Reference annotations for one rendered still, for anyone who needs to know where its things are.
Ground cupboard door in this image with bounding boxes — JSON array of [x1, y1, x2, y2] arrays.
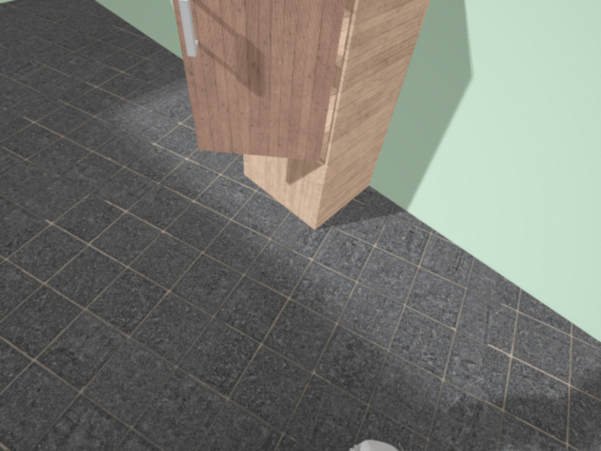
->
[[173, 0, 346, 161]]

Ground handle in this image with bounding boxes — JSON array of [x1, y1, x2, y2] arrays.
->
[[178, 0, 198, 56]]

